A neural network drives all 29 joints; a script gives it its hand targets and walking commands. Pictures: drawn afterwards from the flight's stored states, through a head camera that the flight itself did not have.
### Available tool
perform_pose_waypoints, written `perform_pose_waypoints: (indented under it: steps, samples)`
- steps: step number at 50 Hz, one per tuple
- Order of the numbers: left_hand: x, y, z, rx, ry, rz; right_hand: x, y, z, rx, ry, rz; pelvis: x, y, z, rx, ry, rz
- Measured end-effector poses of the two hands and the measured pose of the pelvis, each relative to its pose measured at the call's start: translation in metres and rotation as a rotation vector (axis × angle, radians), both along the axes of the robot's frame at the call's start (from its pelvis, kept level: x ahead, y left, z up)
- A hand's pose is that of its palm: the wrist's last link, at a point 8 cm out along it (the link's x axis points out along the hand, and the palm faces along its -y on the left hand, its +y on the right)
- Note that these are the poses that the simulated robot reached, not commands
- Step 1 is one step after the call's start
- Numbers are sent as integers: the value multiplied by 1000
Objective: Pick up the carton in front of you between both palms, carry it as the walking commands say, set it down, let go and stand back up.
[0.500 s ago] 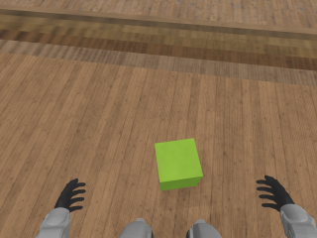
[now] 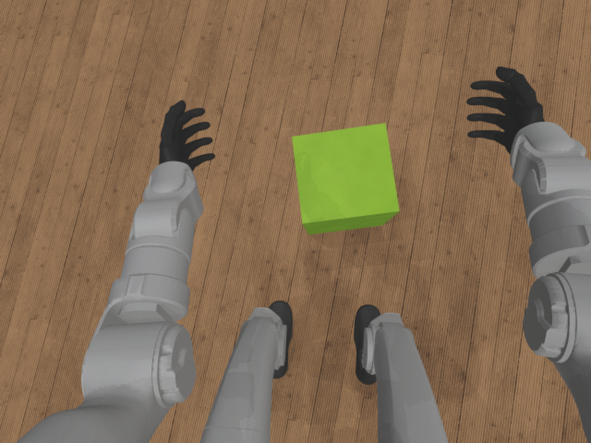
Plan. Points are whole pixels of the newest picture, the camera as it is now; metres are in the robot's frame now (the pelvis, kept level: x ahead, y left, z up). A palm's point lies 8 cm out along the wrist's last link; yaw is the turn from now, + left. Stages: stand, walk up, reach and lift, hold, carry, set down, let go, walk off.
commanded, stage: reach and lift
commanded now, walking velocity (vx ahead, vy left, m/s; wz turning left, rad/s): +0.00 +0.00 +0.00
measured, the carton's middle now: (342, 186) +0.53 -0.02 -0.54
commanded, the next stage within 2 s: none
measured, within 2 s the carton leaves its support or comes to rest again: leaves its support in 1.90 s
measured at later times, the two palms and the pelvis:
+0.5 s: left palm (228, 147) +0.52 +0.18 -0.21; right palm (451, 117) +0.57 -0.19 -0.21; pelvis +0.01 +0.00 -0.07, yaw +2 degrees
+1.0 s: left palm (258, 187) +0.50 +0.17 -0.43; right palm (421, 170) +0.54 -0.19 -0.44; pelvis -0.04 +0.01 -0.26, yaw +4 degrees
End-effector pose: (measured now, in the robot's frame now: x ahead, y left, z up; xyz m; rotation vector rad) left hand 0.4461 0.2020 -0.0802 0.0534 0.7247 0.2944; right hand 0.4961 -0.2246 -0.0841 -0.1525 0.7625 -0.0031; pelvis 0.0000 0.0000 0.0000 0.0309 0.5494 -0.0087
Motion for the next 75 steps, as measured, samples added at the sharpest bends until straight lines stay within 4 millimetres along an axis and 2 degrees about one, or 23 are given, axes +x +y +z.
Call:
perform_pose_waypoints:
  steps: [7, 12, 17, 21, 25, 32, 36, 40, 43, 49, 55, 62, 70, 75]
  samples:
    - [40, -20, -20, -6, -51, 14, 48, 4, -16, 36, -60, 1, -4, -3, -13, 12, 111, -6]
    - [58, -27, -41, -16, -69, 16, 71, 8, -33, 56, -96, -9, 0, -5, -18, 18, 175, -9]
    - [72, -28, -61, -30, -84, 21, 84, 22, -57, 61, -88, -9, 6, -6, -28, 28, 234, -8]
    - [74, -25, -91, -28, -64, 13, 84, 34, -84, 54, -76, 4, 11, -5, -44, 26, 281, -4]
    - [69, -25, -132, -42, -39, 10, 74, 38, -130, 61, -31, -8, 12, -2, -70, 22, 309, 9]
    - [54, -24, -221, -44, -3, -5, 50, 27, -226, 42, 2, -39, 5, 4, -134, 27, 332, 19]
    - [53, -23, -262, -35, -26, -7, 51, 18, -265, 18, -50, -48, -5, 7, -177, 30, 304, 17]
    - [54, -25, -293, -35, -30, -22, 51, 11, -295, 11, -54, -62, -17, 8, -215, 35, 252, 20]
    - [54, -28, -309, -31, -22, -30, 52, 17, -311, 28, -59, -53, -24, 8, -235, 37, 207, 18]
    - [51, -33, -344, -37, 24, -42, 50, 30, -344, 44, -26, -44, -34, 7, -261, 44, 150, 26]
    - [51, -30, -377, -44, 41, -37, 46, 32, -383, 34, -5, -42, -37, 5, -280, 44, 102, 29]
    - [62, -26, -398, -53, 28, -40, 53, 37, -405, 26, -24, -18, -33, 3, -296, 38, 64, 39]
    - [72, -34, -394, -47, -4, -67, 56, 38, -400, 38, -55, -38, -27, 5, -303, 31, 64, 39]
    - [67, -41, -393, -55, 17, -74, 50, 40, -396, 53, -39, -36, -26, 7, -299, 33, 73, 36]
